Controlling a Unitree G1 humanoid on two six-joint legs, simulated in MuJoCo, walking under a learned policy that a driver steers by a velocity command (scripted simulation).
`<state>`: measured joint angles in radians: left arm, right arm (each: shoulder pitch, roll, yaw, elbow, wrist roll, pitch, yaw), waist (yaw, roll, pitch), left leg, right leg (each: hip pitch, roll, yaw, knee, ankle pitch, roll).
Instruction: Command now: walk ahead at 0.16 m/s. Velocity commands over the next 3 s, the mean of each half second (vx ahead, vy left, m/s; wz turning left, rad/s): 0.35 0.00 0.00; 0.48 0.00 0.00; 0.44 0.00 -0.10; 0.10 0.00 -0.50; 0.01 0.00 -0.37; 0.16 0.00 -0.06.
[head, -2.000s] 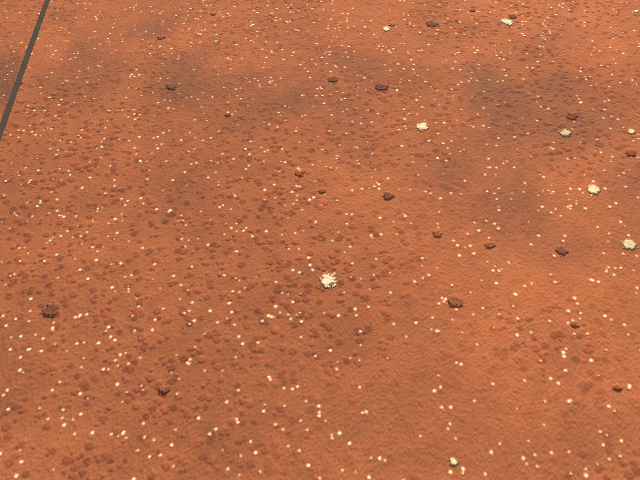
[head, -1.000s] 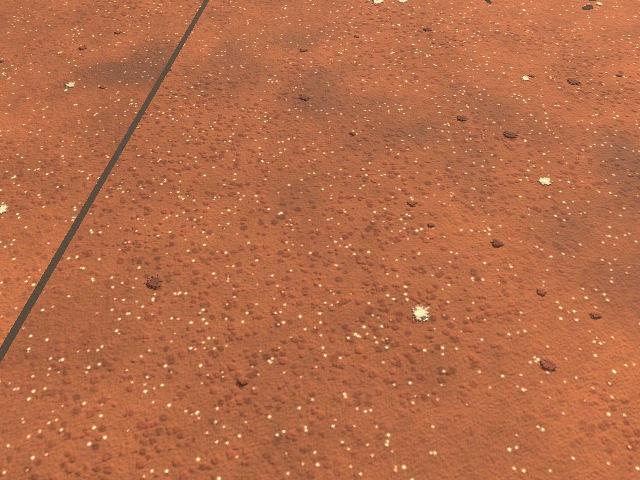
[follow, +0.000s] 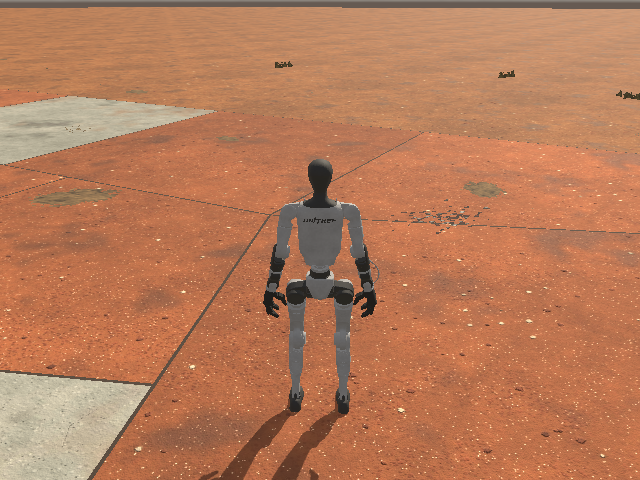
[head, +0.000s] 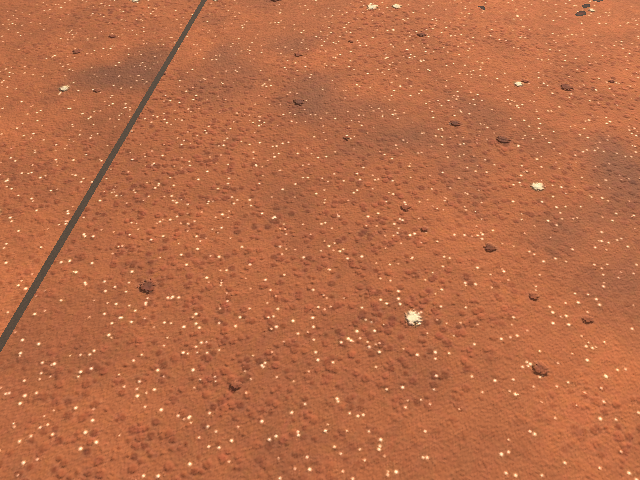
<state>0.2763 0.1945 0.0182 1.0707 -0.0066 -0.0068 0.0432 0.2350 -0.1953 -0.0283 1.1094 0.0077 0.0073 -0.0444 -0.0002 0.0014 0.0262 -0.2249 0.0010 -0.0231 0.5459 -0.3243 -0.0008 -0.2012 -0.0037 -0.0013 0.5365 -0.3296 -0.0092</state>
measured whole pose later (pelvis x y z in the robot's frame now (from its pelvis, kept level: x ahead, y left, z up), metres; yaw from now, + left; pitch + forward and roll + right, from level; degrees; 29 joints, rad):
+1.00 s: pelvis +0.45 -0.03 +0.01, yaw +0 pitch +1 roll -2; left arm 0.37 0.23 0.04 1.02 -0.01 -0.10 0.00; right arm 0.09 -0.25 -0.06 0.88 0.01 -0.09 -0.01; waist 0.07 0.04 0.00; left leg -0.69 0.14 -0.04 0.70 0.07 0.01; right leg -0.02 0.08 -0.06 0.19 -0.20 -0.07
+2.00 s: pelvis +0.85 +0.01 +0.00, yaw -20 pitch +4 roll +2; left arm 0.17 0.29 0.08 0.72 0.00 0.02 0.03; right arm 0.09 -0.29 -0.07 0.82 0.00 0.00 -0.06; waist 0.03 0.01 0.03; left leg -0.54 0.00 -0.12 0.85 -0.33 -0.07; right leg -0.42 0.11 0.13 0.46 -0.09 -0.07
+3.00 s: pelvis +0.94 +0.02 -0.01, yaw -32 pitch +1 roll -1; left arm 0.33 0.29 0.06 0.80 -0.02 -0.02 0.01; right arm 0.25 -0.30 -0.06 0.84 0.01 -0.10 0.03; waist 0.01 -0.04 0.00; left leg -0.30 0.00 0.05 0.59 -0.31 0.05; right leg -0.24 0.00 0.08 0.76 -0.47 -0.02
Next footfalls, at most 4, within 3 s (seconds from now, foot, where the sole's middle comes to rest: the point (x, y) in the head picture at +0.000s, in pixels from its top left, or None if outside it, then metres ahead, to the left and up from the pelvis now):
0.62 right None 0.43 -0.11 -0.77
1.16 left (280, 385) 0.74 0.12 -0.77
1.66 right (372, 313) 0.94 -0.10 -0.77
2.14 left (287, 300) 0.98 0.12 -0.77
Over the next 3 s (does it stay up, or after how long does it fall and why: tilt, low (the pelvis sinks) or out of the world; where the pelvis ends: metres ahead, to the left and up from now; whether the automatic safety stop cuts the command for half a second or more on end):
stays up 0.94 0.02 -0.01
